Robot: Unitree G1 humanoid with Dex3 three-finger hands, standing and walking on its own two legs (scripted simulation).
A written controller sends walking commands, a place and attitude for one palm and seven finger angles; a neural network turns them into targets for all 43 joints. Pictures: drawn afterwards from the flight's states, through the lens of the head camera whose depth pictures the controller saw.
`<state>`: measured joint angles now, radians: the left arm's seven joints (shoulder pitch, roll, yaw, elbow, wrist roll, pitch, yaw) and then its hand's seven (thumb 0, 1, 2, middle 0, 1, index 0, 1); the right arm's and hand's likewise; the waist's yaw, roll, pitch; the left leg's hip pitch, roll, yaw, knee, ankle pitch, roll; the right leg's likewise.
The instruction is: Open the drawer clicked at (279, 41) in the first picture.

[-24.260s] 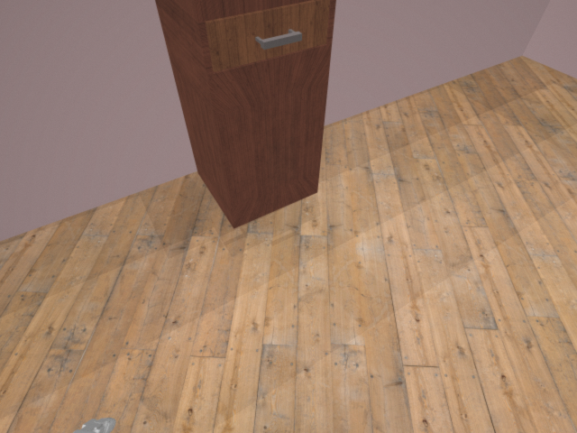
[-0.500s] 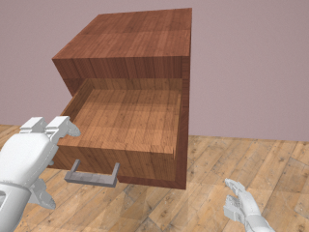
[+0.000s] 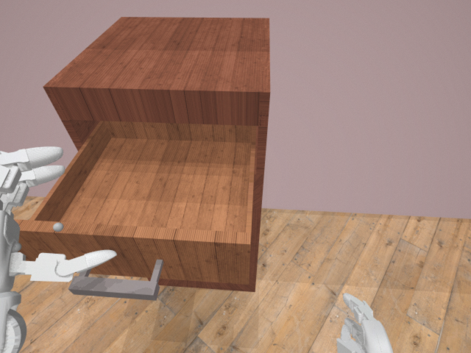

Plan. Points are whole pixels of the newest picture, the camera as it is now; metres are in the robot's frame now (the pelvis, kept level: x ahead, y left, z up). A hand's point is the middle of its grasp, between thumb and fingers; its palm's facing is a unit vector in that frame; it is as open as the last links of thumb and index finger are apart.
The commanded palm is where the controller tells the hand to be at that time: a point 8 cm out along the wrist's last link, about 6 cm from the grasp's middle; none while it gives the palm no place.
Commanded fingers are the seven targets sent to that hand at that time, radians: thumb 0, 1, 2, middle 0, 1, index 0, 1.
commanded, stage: draw the hand back to the body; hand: left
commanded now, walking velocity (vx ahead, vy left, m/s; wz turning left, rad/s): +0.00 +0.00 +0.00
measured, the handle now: (119, 275) +0.22 +0.22 +0.04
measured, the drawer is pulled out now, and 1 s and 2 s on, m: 0.29 0.29 0.29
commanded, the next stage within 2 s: step back with the hand held close in 0.66 s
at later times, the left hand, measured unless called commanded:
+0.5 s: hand (54, 230) +0.19 +0.23 +0.21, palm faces +0.45 -0.78 -0.43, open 8.3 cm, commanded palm +0.14 +0.27 +0.23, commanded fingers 0.00 0.90 0.90 -0.20 -0.30 -0.20 -0.30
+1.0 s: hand (49, 233) +0.19 +0.23 +0.21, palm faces +0.36 -0.77 -0.53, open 7.4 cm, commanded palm +0.11 +0.28 +0.23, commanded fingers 0.00 0.90 0.90 -0.20 -0.30 -0.20 -0.30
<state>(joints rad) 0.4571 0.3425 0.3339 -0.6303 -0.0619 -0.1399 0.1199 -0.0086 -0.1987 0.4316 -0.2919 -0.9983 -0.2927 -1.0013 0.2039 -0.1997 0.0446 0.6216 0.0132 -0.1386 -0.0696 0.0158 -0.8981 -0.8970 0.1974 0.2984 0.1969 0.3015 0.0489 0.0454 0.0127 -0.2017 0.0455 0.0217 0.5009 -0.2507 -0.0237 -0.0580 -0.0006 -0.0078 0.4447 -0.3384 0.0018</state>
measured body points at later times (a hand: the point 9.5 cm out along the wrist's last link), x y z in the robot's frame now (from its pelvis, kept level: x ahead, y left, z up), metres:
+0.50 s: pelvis +0.01 -0.01 +0.00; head +0.00 -0.04 +0.45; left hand +0.16 +0.27 +0.23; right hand +0.22 -0.22 -0.08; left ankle +0.01 +0.13 -0.74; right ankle -0.06 -0.12 -0.74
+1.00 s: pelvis -0.02 +0.00 +0.00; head +0.01 -0.02 +0.45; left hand +0.16 +0.27 +0.24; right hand +0.17 -0.24 -0.09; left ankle +0.01 +0.13 -0.74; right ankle -0.06 -0.12 -0.74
